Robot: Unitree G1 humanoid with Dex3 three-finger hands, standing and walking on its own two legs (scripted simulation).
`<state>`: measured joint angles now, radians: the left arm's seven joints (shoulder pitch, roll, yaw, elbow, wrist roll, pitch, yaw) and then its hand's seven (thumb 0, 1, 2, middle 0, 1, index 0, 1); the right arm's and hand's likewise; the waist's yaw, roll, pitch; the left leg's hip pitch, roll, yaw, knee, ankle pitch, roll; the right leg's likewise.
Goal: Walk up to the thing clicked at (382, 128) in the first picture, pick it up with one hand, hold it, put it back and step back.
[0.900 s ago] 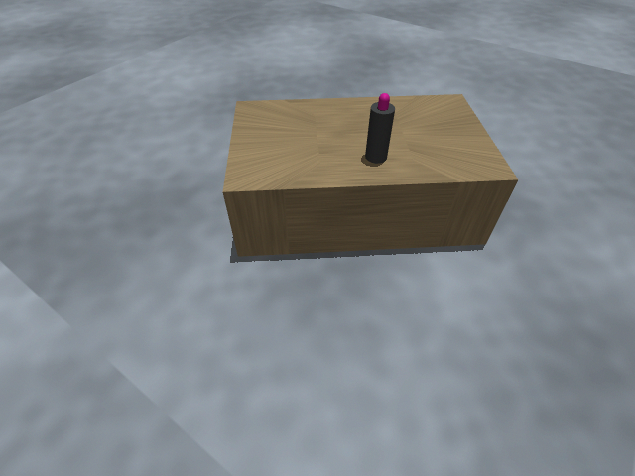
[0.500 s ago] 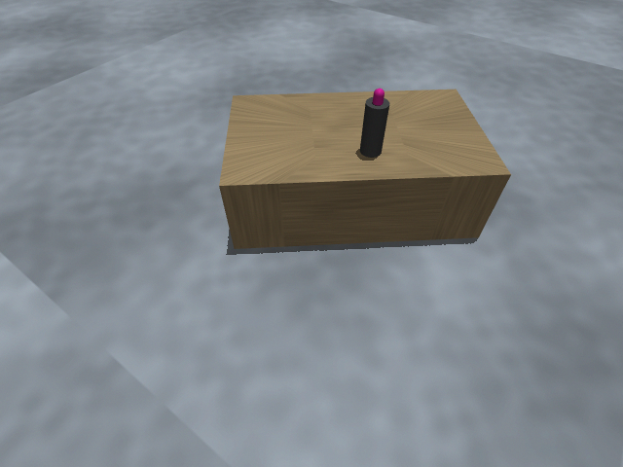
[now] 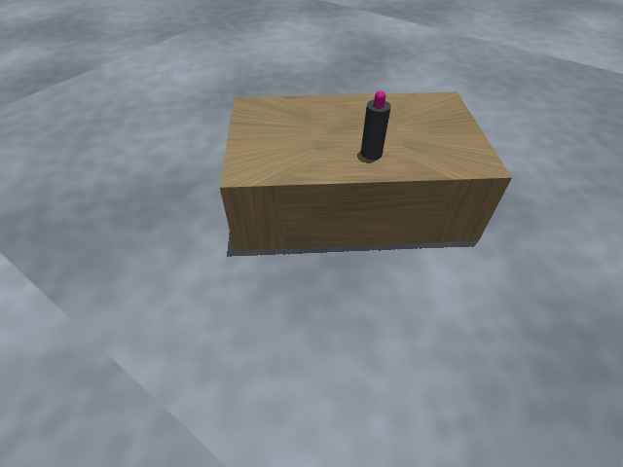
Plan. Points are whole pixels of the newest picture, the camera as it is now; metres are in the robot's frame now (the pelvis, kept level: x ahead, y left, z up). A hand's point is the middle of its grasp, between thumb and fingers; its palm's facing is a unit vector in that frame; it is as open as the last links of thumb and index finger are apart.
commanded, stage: stand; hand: right
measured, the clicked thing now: (375, 124) +1.28 -0.18 -0.29
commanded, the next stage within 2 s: walk up in 0.22 s
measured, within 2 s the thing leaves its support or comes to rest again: neither
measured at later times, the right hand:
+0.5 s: hand out of the picture +0.09 -0.32 -0.17, palm faces -0.01 +0.93 -0.36, open 7.4 cm
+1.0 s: hand (479, 328) +0.38 -0.27 -0.13, palm faces -0.08 +0.93 -0.37, open 7.3 cm
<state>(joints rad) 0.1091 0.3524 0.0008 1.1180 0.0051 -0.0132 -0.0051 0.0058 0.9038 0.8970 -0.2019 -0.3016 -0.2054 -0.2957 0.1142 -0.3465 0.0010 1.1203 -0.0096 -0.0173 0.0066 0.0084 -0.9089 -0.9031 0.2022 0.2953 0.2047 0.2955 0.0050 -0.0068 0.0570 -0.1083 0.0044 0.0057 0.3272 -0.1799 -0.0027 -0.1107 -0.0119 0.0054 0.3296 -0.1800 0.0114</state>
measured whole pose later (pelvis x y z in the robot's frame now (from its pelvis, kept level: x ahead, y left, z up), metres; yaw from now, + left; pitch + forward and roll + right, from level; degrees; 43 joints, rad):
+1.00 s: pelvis +0.24 -0.02 -0.02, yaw +3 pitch -4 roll +0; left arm 0.34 0.41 0.04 0.88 0.00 -0.04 -0.04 0.01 0.90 0.90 -0.20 -0.30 -0.21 -0.30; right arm 0.20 -0.36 -0.06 0.81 0.00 -0.07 0.06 0.01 -0.91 -0.90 0.20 0.30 0.21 0.30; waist 0.03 -0.05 0.11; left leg -0.31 0.01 0.10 0.58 -0.20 0.05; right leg -0.36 -0.03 0.05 1.14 -0.41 -0.04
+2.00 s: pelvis +0.61 -0.04 -0.02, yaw +3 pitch -3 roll +1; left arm 0.30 0.42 0.05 0.87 0.01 -0.06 -0.06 0.01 0.90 0.90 -0.20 -0.30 -0.21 -0.30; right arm 0.34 -0.43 -0.05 0.81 -0.01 -0.07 0.06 0.01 -0.91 -0.90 0.20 0.30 0.21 0.30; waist -0.02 -0.02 0.09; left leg -0.19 0.03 0.10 0.56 -0.32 0.02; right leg -0.45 -0.09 -0.02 0.72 -0.27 -0.01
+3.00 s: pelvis +0.72 -0.02 +0.00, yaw +4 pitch -3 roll +0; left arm 0.09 0.37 0.00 1.16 0.00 -0.03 0.00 0.01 0.90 0.90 -0.20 -0.30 -0.21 -0.30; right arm 0.02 -0.36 -0.01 1.14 0.00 0.00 0.02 0.01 -0.91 -0.90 0.20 0.30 0.20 0.30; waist 0.02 0.02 0.07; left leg -0.19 0.04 0.04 0.41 -0.17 -0.01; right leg -0.13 -0.04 -0.01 0.38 -0.20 0.04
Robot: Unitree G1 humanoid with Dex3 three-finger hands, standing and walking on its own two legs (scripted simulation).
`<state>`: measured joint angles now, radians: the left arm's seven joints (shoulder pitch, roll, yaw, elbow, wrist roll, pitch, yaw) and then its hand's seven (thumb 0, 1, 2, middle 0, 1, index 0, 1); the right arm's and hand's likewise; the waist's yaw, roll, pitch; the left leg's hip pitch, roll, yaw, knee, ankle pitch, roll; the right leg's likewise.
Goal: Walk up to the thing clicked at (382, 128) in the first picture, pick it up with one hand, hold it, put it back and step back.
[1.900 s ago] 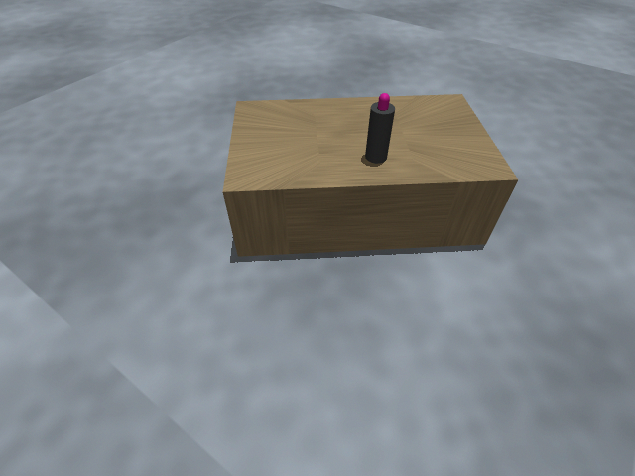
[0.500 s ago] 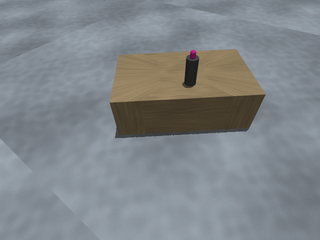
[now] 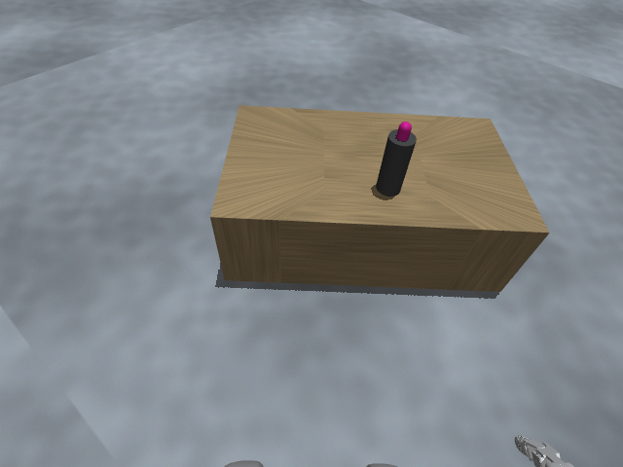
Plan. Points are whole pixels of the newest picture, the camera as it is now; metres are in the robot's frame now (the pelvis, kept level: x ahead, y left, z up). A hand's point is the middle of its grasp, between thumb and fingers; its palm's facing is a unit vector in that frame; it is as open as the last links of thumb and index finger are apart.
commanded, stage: walk up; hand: right
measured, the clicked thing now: (396, 158) +1.03 -0.21 -0.27
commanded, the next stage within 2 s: none
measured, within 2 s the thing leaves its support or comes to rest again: neither
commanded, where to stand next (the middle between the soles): +0.53 -0.01 m, yaw +0 degrees
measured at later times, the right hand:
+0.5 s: hand (522, 397) +0.27 -0.32 -0.14, palm faces -0.11 +0.94 -0.31, open 7.4 cm
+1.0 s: hand (498, 308) +0.42 -0.31 -0.13, palm faces -0.04 +0.93 -0.38, open 7.4 cm
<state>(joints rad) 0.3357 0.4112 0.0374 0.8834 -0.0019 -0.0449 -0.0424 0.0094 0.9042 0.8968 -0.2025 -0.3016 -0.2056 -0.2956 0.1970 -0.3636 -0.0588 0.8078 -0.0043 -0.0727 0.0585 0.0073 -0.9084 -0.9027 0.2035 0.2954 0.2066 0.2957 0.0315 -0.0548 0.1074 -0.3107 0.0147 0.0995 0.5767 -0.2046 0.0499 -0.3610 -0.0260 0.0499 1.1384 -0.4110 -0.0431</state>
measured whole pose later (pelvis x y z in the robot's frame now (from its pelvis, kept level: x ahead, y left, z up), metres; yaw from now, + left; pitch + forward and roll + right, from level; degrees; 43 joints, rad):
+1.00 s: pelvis +0.37 -0.03 +0.00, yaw +0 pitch -3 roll +1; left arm 0.30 0.42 0.05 0.87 0.01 -0.06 -0.06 0.01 0.90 0.90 -0.20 -0.30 -0.21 -0.30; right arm 0.34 -0.43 -0.05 0.81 -0.01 -0.07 0.06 0.01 -0.91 -0.90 0.20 0.30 0.21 0.30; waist -0.02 -0.02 0.09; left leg -0.19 0.03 0.10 0.56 -0.32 0.02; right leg -0.45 -0.09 -0.02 0.72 -0.27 -0.01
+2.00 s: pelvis +0.48 -0.02 +0.02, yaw +1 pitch -3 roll +0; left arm 0.09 0.37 0.00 1.16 0.00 -0.03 0.00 0.01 0.90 0.90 -0.20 -0.30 -0.21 -0.30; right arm 0.02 -0.36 -0.01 1.14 0.00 0.00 0.02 0.01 -0.91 -0.90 0.20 0.30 0.20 0.30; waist 0.02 0.02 0.07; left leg -0.19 0.04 0.04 0.41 -0.17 -0.01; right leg -0.13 -0.04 -0.01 0.38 -0.20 0.04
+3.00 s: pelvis +0.50 -0.02 +0.02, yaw +0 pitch -2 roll +0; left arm 0.09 0.35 0.01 1.14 0.01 -0.01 -0.01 0.01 0.90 0.90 -0.20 -0.30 -0.21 -0.30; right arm 0.07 -0.34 -0.01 1.15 -0.01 -0.01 0.01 0.01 -0.91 -0.90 0.20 0.30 0.20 0.30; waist 0.00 -0.01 0.05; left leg -0.14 0.03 0.05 0.32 -0.15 -0.02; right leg -0.09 -0.05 0.00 0.32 -0.19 0.04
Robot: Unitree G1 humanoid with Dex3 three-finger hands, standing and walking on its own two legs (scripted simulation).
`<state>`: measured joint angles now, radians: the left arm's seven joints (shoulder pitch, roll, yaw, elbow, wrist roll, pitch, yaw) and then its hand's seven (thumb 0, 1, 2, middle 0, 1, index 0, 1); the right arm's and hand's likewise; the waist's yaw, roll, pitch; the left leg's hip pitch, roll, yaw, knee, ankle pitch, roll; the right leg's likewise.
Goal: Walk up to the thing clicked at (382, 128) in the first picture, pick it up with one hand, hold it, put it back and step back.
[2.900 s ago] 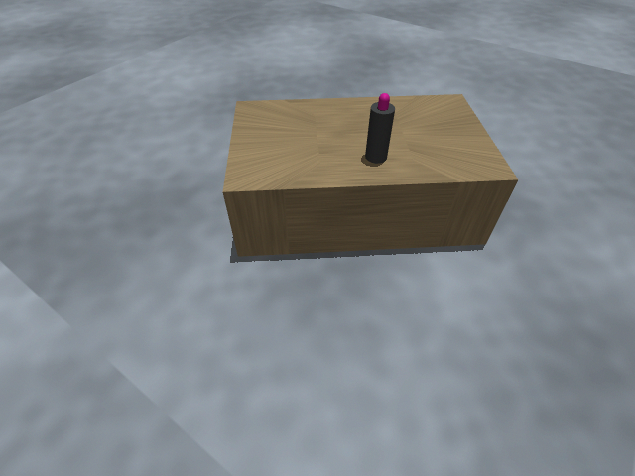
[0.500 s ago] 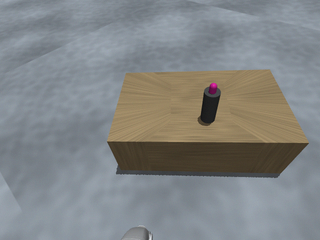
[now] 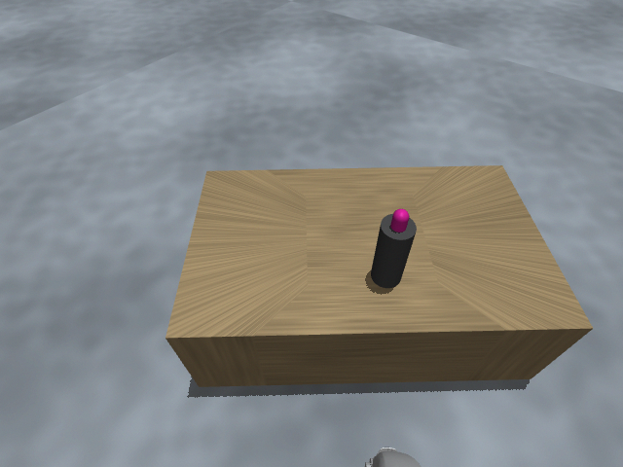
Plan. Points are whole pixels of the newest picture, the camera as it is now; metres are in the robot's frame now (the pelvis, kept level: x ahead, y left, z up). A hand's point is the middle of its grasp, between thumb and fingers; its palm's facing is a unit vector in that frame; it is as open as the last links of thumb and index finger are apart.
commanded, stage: walk up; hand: right
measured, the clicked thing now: (393, 246) +0.66 -0.19 -0.27
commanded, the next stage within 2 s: stand in 1.72 s
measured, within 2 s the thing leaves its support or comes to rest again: neither
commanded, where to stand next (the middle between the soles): +0.17 +0.02 m, yaw +0 degrees
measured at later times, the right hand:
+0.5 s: hand (497, 457) +0.17 -0.25 -0.15, palm faces -0.06 +0.93 -0.37, open 7.4 cm
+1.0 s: hand (481, 414) +0.23 -0.24 -0.14, palm faces -0.03 +0.94 -0.33, open 7.4 cm
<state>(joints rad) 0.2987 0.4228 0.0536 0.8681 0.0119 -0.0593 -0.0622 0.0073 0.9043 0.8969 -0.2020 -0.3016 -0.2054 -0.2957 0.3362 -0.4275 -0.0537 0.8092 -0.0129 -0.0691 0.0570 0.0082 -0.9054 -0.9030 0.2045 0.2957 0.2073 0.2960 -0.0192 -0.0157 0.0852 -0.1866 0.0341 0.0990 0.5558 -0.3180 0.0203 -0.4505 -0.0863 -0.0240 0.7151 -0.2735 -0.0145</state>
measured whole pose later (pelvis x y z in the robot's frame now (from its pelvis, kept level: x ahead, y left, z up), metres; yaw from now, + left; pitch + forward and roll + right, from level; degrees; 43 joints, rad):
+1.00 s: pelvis +0.11 +0.01 +0.01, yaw +0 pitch -3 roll +0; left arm 0.09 0.37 0.00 1.16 0.00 -0.03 0.00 0.01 0.90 0.90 -0.20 -0.30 -0.21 -0.30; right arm 0.02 -0.36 -0.01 1.14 0.00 0.00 0.02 0.01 -0.91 -0.90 0.20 0.30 0.20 0.30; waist 0.02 0.02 0.07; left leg -0.19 0.04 0.04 0.41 -0.17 -0.01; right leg -0.13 -0.04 -0.01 0.38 -0.20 0.04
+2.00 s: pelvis +0.13 +0.01 +0.02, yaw +0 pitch -2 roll +0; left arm 0.09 0.35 0.01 1.14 0.01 -0.01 -0.01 0.01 0.90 0.90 -0.20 -0.30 -0.21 -0.30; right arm 0.07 -0.34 -0.01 1.15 -0.01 -0.01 0.01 0.01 -0.91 -0.90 0.20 0.30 0.20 0.30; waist 0.00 -0.01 0.05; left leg -0.14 0.03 0.05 0.32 -0.15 -0.02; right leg -0.09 -0.05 0.00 0.32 -0.19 0.04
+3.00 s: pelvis +0.14 +0.01 +0.02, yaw +0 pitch -2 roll +0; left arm 0.12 0.36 0.00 1.12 0.01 -0.01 -0.01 0.01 0.90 0.90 -0.20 -0.30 -0.21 -0.30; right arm 0.09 -0.35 0.00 1.14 -0.01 -0.01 0.01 0.01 -0.91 -0.90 0.20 0.30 0.20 0.30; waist 0.00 -0.01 0.05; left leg -0.13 0.04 0.05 0.32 -0.16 -0.02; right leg -0.08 -0.04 -0.01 0.31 -0.20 0.03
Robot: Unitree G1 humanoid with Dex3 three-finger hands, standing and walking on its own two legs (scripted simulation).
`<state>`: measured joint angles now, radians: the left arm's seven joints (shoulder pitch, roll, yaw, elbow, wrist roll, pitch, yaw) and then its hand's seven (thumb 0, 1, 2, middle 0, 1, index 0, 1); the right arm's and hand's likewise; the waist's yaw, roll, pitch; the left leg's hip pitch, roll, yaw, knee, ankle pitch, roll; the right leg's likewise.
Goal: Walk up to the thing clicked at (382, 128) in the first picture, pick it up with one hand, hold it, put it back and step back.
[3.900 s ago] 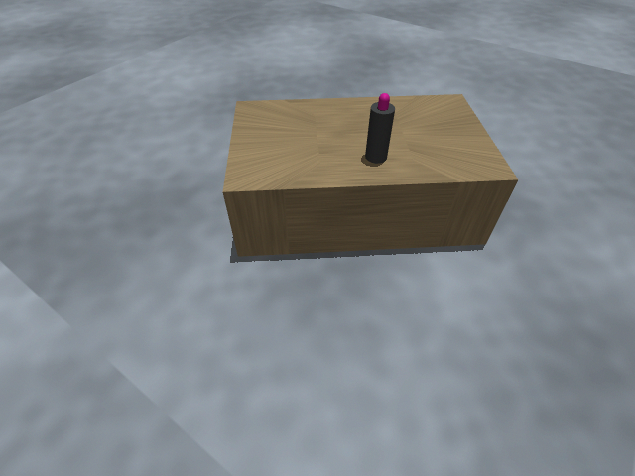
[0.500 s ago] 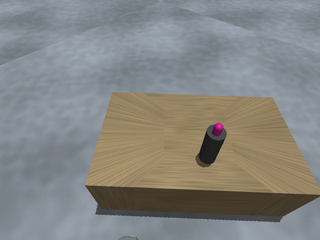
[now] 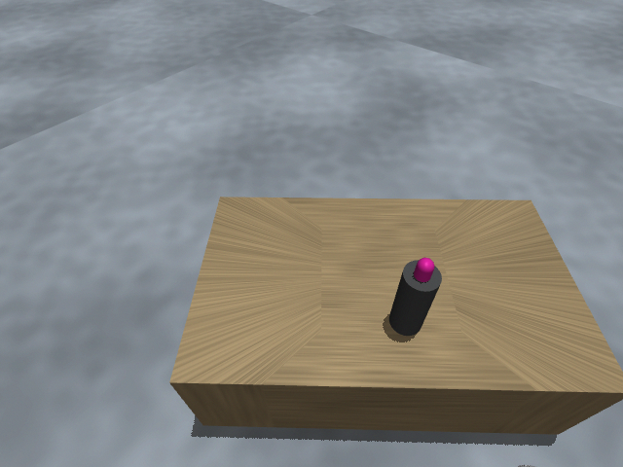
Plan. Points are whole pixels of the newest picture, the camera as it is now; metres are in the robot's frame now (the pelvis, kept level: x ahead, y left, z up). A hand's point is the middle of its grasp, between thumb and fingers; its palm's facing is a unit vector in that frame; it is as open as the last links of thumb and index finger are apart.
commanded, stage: walk up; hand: right
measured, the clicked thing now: (415, 294) +0.55 -0.20 -0.29
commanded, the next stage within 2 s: stand in 0.72 s
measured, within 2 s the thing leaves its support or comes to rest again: neither
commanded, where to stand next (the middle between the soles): +0.06 +0.01 m, yaw +0 degrees
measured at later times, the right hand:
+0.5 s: hand out of the picture +0.08 -0.25 -0.16, palm faces +0.01 +0.94 -0.33, open 7.4 cm
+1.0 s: hand out of the picture +0.11 -0.25 -0.15, palm faces -0.01 +0.94 -0.34, open 7.4 cm
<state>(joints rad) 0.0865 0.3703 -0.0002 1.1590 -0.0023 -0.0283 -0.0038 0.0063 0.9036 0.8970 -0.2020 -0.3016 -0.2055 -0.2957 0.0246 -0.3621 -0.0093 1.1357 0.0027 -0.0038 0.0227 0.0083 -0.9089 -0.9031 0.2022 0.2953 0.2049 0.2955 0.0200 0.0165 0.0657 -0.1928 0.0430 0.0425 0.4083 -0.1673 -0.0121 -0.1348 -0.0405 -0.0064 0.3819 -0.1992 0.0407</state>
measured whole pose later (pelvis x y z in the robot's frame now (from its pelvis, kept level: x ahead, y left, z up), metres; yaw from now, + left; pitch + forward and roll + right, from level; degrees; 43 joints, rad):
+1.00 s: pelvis +0.02 +0.00 +0.00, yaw +0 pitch -2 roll +0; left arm 0.09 0.35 0.01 1.14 0.01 -0.01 -0.01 0.01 0.90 0.90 -0.20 -0.30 -0.21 -0.30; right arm 0.07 -0.34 -0.01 1.15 -0.01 -0.01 0.01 0.01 -0.91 -0.90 0.20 0.30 0.20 0.30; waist 0.00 -0.01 0.05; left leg -0.14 0.03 0.05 0.32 -0.15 -0.02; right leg -0.09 -0.05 0.00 0.32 -0.19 0.04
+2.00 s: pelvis +0.03 -0.01 +0.00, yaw +0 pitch -2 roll +0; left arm 0.12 0.36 0.00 1.12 0.01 -0.01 -0.01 0.01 0.90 0.90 -0.20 -0.30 -0.21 -0.30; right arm 0.09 -0.35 0.00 1.14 -0.01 -0.01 0.01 0.01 -0.91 -0.90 0.20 0.30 0.20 0.30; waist 0.00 -0.01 0.05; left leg -0.13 0.04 0.05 0.32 -0.16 -0.02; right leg -0.08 -0.04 -0.01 0.31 -0.20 0.03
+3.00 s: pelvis +0.03 +0.00 +0.00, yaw +0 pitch -2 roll +0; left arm 0.13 0.36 0.00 1.11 0.01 -0.01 0.00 0.01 0.90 0.90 -0.20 -0.30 -0.21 -0.30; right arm 0.11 -0.35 -0.01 1.13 -0.01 -0.01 0.01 0.01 -0.91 -0.90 0.20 0.30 0.21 0.30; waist 0.00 -0.01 0.06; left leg -0.12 0.04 0.04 0.33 -0.17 -0.02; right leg -0.07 -0.04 -0.01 0.31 -0.20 0.04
